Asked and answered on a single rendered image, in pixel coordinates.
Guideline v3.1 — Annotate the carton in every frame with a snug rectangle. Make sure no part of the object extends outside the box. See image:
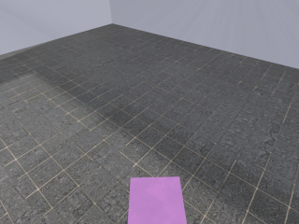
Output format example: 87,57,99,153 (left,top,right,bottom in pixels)
127,176,187,224

